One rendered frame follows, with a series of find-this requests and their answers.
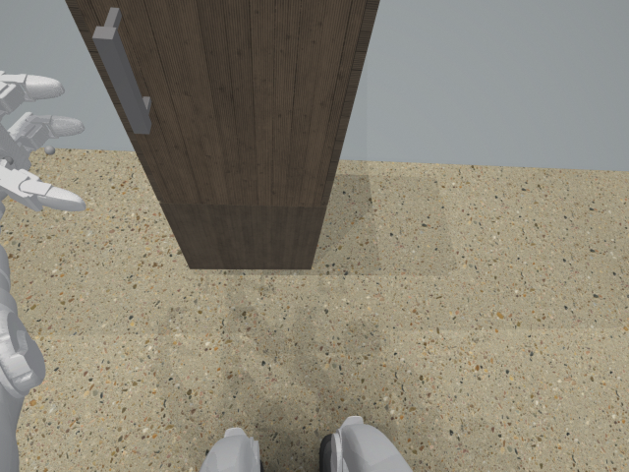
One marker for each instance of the left robot hand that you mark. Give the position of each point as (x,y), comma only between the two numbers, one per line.
(30,133)

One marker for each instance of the cupboard door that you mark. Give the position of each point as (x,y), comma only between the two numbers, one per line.
(246,95)

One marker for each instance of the left robot upper arm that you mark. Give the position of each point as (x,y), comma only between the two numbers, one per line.
(22,367)

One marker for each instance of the robot left shin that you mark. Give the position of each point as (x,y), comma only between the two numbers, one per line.
(234,432)

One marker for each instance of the handle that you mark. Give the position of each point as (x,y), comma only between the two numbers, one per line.
(112,53)

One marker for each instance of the robot left thigh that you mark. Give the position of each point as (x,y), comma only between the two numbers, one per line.
(233,454)

